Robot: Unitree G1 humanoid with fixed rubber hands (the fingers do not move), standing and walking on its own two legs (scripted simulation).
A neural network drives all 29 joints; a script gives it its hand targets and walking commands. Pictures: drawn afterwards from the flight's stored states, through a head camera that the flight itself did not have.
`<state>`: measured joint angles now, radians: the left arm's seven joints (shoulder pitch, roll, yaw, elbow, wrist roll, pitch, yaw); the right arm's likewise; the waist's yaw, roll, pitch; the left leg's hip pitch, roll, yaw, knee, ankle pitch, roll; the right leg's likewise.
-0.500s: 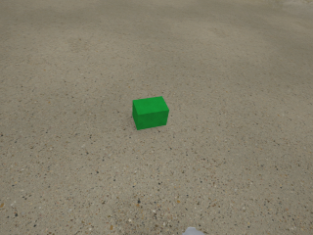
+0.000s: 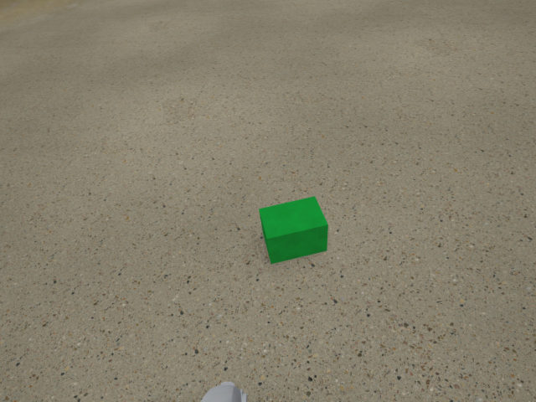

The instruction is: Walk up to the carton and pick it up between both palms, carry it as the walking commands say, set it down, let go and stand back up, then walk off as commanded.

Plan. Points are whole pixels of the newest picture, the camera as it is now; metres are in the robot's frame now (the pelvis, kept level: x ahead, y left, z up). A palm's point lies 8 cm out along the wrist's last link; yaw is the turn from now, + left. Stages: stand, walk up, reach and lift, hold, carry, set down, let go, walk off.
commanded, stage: walk up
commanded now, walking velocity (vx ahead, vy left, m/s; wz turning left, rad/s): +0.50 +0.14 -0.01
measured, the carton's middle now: (293, 230) +1.00 +0.06 -0.69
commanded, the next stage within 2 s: none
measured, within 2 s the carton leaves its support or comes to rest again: neither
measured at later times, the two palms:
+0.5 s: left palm (124, 351) +0.25 +0.34 -0.16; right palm (409, 376) +0.23 -0.18 -0.11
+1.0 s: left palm (197, 263) +0.44 +0.23 -0.12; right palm (433, 298) +0.39 -0.27 -0.16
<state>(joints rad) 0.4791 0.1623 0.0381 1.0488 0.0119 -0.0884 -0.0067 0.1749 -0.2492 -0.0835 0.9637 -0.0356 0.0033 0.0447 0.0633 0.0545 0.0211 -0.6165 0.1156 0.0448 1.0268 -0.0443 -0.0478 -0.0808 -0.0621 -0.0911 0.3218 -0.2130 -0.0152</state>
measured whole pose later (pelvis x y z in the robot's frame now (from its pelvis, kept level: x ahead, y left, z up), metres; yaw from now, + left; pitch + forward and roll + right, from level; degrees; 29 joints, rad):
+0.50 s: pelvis +0.24 +0.09 +0.00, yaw +1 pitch -1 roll -3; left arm 0.30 0.26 0.07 1.02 0.03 -0.03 -0.02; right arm 0.36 -0.22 -0.06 1.01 -0.03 -0.08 0.00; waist -0.03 -0.04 0.02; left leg -0.20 0.07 0.08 0.42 -0.21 0.02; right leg -0.49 -0.09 -0.01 1.13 -0.18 0.02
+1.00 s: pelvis +0.39 -0.02 -0.01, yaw +2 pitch +0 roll +3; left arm 0.23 0.18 0.05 0.98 0.02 -0.08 0.00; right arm 0.31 -0.23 -0.08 1.03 -0.03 -0.03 -0.01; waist -0.02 0.03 0.05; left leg -0.37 0.07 0.06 1.03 -0.41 -0.03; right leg -0.28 -0.07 -0.12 0.42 -0.13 -0.03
